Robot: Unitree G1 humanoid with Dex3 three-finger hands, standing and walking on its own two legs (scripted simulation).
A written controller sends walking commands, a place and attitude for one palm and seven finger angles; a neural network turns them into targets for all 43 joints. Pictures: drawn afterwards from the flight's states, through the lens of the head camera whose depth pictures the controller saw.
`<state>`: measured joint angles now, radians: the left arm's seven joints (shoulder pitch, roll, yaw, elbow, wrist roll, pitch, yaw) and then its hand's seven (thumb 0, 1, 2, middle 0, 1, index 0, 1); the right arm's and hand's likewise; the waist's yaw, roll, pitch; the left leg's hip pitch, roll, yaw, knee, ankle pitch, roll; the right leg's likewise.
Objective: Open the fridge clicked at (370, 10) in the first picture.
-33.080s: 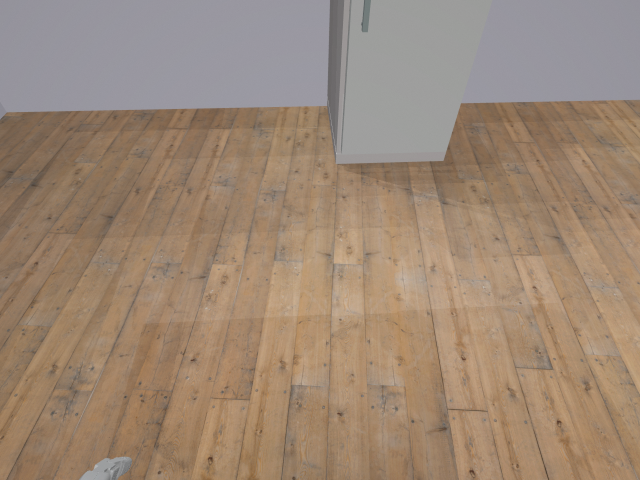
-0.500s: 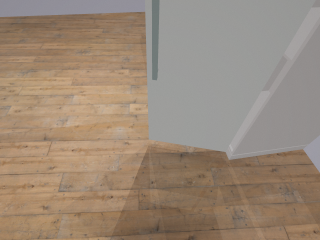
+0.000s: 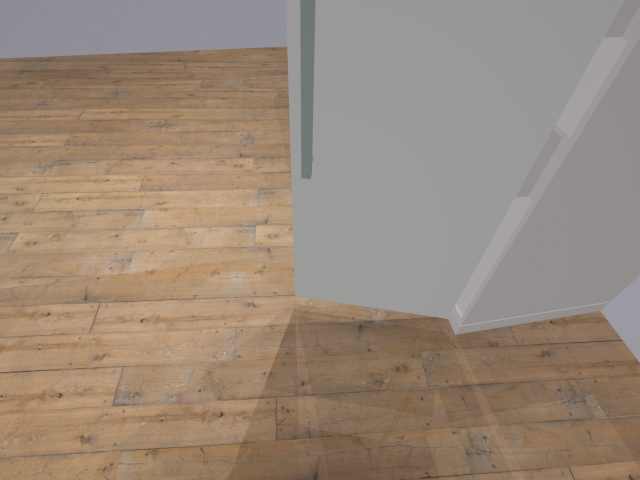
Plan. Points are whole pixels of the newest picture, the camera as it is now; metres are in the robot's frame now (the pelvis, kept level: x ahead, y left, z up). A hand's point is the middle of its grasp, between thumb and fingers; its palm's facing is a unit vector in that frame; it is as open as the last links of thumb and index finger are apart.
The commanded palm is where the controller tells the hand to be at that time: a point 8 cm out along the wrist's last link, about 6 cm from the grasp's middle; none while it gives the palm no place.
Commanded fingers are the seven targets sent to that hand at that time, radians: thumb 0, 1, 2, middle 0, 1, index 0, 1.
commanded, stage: look to check the result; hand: left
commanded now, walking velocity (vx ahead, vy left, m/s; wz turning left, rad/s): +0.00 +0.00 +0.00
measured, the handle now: (309, 92) +0.77 +0.06 +0.10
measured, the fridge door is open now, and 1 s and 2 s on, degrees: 71 71 71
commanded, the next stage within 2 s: stand and wait in 0.54 s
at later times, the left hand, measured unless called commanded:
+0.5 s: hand out of the picture +0.07 +0.23 -0.16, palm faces -0.04 -0.95 -0.32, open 7.4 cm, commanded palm none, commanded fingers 0.00 0.90 0.90 -0.20 -0.30 -0.20 -0.30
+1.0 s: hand out of the picture +0.10 +0.21 -0.16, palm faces -0.05 -0.94 -0.33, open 7.4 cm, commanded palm none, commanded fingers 0.00 0.90 0.90 -0.20 -0.30 -0.20 -0.30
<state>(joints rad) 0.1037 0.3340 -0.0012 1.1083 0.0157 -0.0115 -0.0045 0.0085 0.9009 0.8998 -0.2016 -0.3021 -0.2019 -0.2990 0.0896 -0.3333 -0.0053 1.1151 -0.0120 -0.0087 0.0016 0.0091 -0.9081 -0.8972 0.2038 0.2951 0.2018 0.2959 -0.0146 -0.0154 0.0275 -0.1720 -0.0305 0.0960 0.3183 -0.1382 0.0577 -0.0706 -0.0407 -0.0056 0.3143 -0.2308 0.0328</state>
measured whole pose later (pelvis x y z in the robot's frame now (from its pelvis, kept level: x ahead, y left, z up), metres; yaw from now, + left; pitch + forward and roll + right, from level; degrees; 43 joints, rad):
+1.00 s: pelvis +0.02 -0.03 +0.00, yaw +0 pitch +0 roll +0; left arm 0.11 0.33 0.00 1.12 0.01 -0.02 0.00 0.01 0.90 0.90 -0.20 -0.30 -0.20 -0.30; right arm 0.09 -0.33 0.00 1.13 -0.01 0.00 -0.01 0.01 -0.91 -0.90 0.20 0.30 0.20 0.30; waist -0.02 -0.01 0.05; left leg -0.13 0.01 0.09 0.30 -0.16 0.01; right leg -0.02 0.00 -0.01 0.27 -0.24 -0.01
